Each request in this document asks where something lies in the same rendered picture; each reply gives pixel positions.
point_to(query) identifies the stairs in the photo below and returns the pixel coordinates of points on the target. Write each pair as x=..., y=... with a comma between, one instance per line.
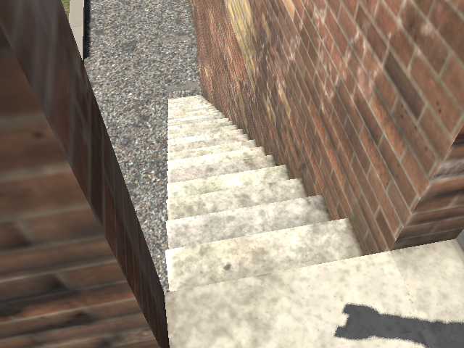
x=232, y=212

